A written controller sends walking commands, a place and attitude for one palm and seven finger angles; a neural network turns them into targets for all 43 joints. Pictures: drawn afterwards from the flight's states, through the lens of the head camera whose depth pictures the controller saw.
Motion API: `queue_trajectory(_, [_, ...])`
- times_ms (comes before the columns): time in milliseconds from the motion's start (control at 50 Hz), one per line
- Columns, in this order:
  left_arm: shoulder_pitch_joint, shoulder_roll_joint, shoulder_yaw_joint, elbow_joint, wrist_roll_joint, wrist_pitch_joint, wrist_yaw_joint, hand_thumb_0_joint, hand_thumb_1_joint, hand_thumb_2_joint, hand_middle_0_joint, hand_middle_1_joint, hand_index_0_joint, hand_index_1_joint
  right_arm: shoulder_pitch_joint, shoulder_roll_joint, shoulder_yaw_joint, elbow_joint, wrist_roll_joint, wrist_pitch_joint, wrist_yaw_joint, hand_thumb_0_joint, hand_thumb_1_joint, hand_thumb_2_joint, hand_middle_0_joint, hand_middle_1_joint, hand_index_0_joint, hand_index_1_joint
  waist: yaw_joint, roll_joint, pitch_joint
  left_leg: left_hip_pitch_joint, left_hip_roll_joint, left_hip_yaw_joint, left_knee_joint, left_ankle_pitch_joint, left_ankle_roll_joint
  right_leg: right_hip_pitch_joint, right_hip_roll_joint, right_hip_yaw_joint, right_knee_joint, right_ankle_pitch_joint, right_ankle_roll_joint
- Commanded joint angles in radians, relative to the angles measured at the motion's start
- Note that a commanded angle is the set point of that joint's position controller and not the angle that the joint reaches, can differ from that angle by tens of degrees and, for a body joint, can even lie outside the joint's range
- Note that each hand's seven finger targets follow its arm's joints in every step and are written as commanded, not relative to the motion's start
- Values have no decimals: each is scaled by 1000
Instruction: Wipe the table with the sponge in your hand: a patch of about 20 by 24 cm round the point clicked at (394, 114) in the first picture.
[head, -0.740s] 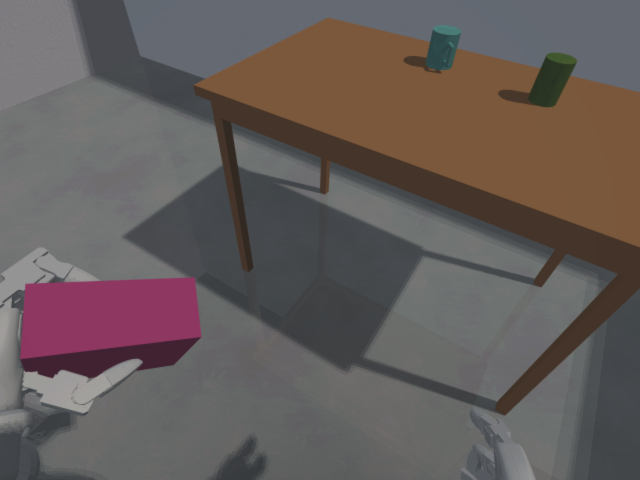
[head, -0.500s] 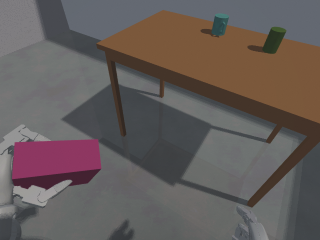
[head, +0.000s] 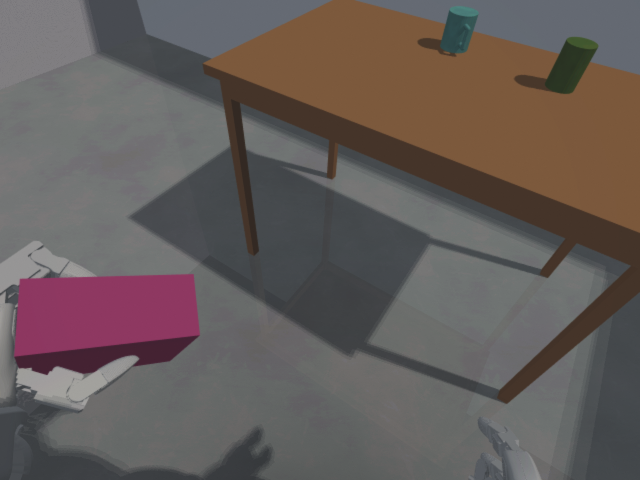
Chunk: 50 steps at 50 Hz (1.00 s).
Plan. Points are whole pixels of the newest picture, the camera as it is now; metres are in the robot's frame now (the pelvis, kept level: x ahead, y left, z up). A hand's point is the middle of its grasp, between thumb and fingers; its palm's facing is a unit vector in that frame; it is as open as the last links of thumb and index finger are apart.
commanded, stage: walk around to get in front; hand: left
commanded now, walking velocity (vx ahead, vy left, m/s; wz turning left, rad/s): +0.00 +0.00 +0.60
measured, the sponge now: (135, 325) +0.23 +0.19 +0.14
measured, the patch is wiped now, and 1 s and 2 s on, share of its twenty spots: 0.00 0.00 0.00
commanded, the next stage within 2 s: none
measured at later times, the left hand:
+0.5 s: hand (2, 474) +0.11 +0.23 +0.16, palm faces +0.55 -0.68 -0.48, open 9.9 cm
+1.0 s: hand out of the picture -0.08 +0.24 +0.19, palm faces +0.77 -0.50 -0.40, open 9.9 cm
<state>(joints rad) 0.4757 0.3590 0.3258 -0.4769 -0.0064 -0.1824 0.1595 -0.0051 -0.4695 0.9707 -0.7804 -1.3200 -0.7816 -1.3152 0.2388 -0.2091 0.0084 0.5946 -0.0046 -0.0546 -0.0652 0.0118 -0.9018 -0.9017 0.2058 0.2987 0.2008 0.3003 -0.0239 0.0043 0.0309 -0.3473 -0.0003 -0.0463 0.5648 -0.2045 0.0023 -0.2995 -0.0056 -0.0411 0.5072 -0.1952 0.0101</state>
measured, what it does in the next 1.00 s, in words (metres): walks backwards, turning left: right foot, then left foot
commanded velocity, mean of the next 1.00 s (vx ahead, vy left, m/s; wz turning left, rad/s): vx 0.00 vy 0.00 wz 0.60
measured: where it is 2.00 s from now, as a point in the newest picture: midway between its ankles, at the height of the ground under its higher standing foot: outside the picture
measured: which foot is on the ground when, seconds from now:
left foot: down 0.00-0.34, up 0.36-0.72, down 0.74-1.00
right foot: down 0.00-0.08, up 0.10-0.26, down 0.28-0.76, up 0.78-1.00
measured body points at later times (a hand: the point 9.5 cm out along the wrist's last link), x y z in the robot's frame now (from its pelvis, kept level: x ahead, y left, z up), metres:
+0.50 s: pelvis -0.03 -0.05 +0.01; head -0.02 -0.07 +0.46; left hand +0.07 +0.26 +0.19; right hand +0.18 -0.24 -0.09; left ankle -0.06 +0.08 -0.66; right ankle -0.04 -0.12 -0.73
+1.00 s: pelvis -0.12 -0.07 +0.01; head -0.12 -0.05 +0.46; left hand -0.13 +0.26 +0.21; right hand +0.12 -0.14 -0.07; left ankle -0.14 +0.06 -0.73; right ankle -0.03 -0.19 -0.67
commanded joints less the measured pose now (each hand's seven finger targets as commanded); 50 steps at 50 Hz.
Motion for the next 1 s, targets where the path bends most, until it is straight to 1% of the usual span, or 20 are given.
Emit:
queue_trajectory(0, [-14, 174, 142, -274, -15, -60, 27, 0, 100, 1300, -1200, -1600, -1200, -1600, -100, -112, -44, -172, 8, -56, -6, 0, -900, -900, 200, 300, 200, 300, 18, 91, -125, -78, 97, -122, -135, -10, 38, 87, -76, 39, -1, -99, -1])
queue_trajectory(40, [-12, 177, 152, -305, -14, -64, 25, 0, 100, 1300, -1200, -1600, -1200, -1600, -106, -121, -45, -175, 7, -67, -12, 0, -900, -900, 200, 300, 200, 300, 22, 191, -145, -119, 149, -228, -212, -4, 63, 129, -16, 4, 135, -61, 23])
queue_trajectory(80, [-17, 158, 135, -323, -10, -70, 18, 0, 100, 1300, -1200, -1600, -1200, -1600, -89, -115, -49, -165, -8, -79, -9, 0, -900, -900, 200, 300, 200, 300, 21, 256, -143, -107, 214, -349, -273, 52, 114, 87, 21, 24, 266, -228, 33])
queue_trajectory(160, [23, 151, 126, -347, -22, -71, 12, 0, 100, 1300, -1200, -1600, -1200, -1600, -67, -110, -61, -135, -13, -110, 5, 0, -900, -900, 200, 300, 200, 300, 17, 225, -201, 140, 212, -377, -173, 391, 141, -39, 38, 52, 198, -297, 41])
queue_trajectory(220, [61, 148, 126, -333, -42, -46, 5, 0, 100, 1300, -1200, -1600, -1200, -1600, -79, -110, -62, -115, -9, -102, 20, 0, -900, -900, 200, 300, 200, 300, 15, 232, -236, 177, 181, -340, -141, 500, 121, 27, 51, 40, 61, -235, 45])
queue_trajectory(280, [72, 166, 146, -301, -49, -21, 2, 0, 100, 1300, -1200, -1600, -1200, -1600, -109, -101, -59, -122, -3, -74, 24, 0, -900, -900, 200, 300, 200, 300, 28, 159, -248, 75, 148, -278, -91, 348, 77, 196, -9, 61, -144, -60, 16])
queue_trajectory(300, [55, 188, 161, -288, -45, -12, 8, 0, 100, 1300, -1200, -1600, -1200, -1600, -111, -88, -55, -128, 4, -60, 23, 0, -900, -900, 200, 300, 200, 300, 26, 29, -247, -61, 90, -178, -7, 195, 39, 300, -122, 134, -165, 120, -30])
queue_trajectory(320, [35, 203, 168, -252, -57, 4, 14, 0, 100, 1300, -1200, -1600, -1200, -1600, -113, -70, -60, -153, 21, -54, 21, 0, -900, -900, 200, 300, 200, 300, 25, -226, -216, -196, -32, 1, 201, -106, -36, 303, -319, 295, -190, 198, -105])
queue_trajectory(340, [5, 196, 170, -233, -74, 6, 18, 0, 100, 1300, -1200, -1600, -1200, -1600, -115, -102, -76, -159, 31, -53, 20, 0, -900, -900, 200, 300, 200, 300, 24, -243, -186, -232, -48, 9, 417, -267, -60, 213, -393, 322, -180, 326, -125])
queue_trajectory(380, [51, 182, 159, -140, -51, 10, 14, 0, 100, 1300, -1200, -1600, -1200, -1600, -120, -79, -56, -144, 17, -34, 7, 0, -900, -900, 200, 300, 200, 300, 16, -109, -126, -239, 7, -4, 567, -213, -61, 160, -349, 179, -131, 450, -110])
queue_trajectory(440, [-41, 180, 132, -117, -23, -4, 4, 0, 100, 1300, -1200, -1600, -1200, -1600, -149, -55, -28, -161, 13, -21, -13, 0, -900, -900, 200, 300, 200, 300, 16, -135, -85, -212, 30, 72, 512, -193, -66, 147, -299, 39, -125, 536, -85])
queue_trajectory(600, [-71, 185, 120, -280, -9, -39, 40, 0, 100, 1300, -1200, -1600, -1200, -1600, -106, -72, -38, -191, -20, -49, -36, 0, -900, -900, 200, 300, 200, 300, 70, -159, -140, -106, 33, 171, 160, -259, -27, 282, -346, 35, -82, 566, -125])
queue_trajectory(680, [-66, 183, 132, -338, -23, -39, 50, 0, 100, 1300, -1200, -1600, -1200, -1600, -54, -76, -48, -194, -19, -33, -30, 0, -900, -900, 200, 300, 200, 300, 13, -80, -231, 133, -5, 181, -118, -65, -16, 213, -308, -37, 121, 534, -53])
queue_trajectory(700, [-71, 186, 131, -356, -32, -45, 51, 0, 100, 1300, -1200, -1600, -1200, -1600, -48, -85, -54, -196, -17, -30, -30, 0, -900, -900, 200, 300, 200, 300, -11, -5, -259, 260, 43, 126, -183, 84, 9, 124, -259, -78, 292, 462, -7])
queue_trajectory(720, [-71, 185, 122, -399, -41, -59, 47, 0, 100, 1300, -1200, -1600, -1200, -1600, -76, -117, -58, -211, -16, -40, -24, 0, -900, -900, 200, 300, 200, 300, -3, 223, -227, 370, 251, -151, -216, 473, 105, -125, -130, -101, 473, -15, 58])
queue_trajectory(740, [-47, 198, 126, -401, -31, -82, 38, 0, 100, 1300, -1200, -1600, -1200, -1600, -48, -123, -63, -203, -10, -56, -9, 0, -900, -900, 200, 300, 200, 300, 17, 332, -206, 448, 426, -390, -177, 855, 213, -315, -70, -44, 603, -448, 65])
queue_trajectory(760, [-26, 208, 148, -352, -12, -85, 21, 0, 100, 1300, -1200, -1600, -1200, -1600, -45, -95, -52, -171, -11, -66, 9, 0, -900, -900, 200, 300, 200, 300, 15, 233, -167, 411, 427, -390, -166, 804, 234, -349, -78, 26, 654, -431, 50])
queue_trajectory(800, [-55, 196, 138, -359, -4, -67, 3, 0, 100, 1300, -1200, -1600, -1200, -1600, -77, -120, -71, -160, -1, -67, 21, 0, -900, -900, 200, 300, 200, 300, 9, 165, -114, 270, 352, -286, -169, 563, 209, -322, -94, 42, 643, -343, 67])
queue_trajectory(860, [10, 146, 117, -345, -23, -56, -3, 0, 100, 1300, -1200, -1600, -1200, -1600, -72, -122, -73, -159, 14, -81, 35, 0, -900, -900, 200, 300, 200, 300, 14, 229, -99, 132, 223, -112, -201, 361, 126, -175, -46, -20, 528, -213, 83])
queue_trajectory(980, [-39, 136, 103, -277, -43, -37, -7, 0, 100, 1300, -1200, -1600, -1200, -1600, -89, -112, -48, -152, 14, -95, 20, 0, -900, -900, 200, 300, 200, 300, 7, 261, -54, -32, 219, -212, -316, -130, 134, -31, -1, -27, 356, -249, 87])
